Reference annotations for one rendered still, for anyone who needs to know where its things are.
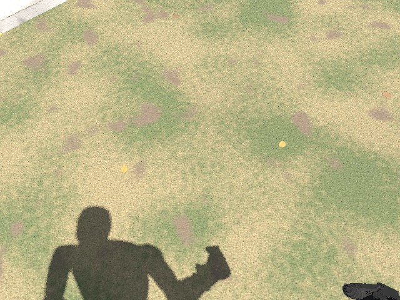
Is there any robot right hand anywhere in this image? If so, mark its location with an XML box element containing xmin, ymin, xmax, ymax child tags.
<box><xmin>342</xmin><ymin>282</ymin><xmax>400</xmax><ymax>300</ymax></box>

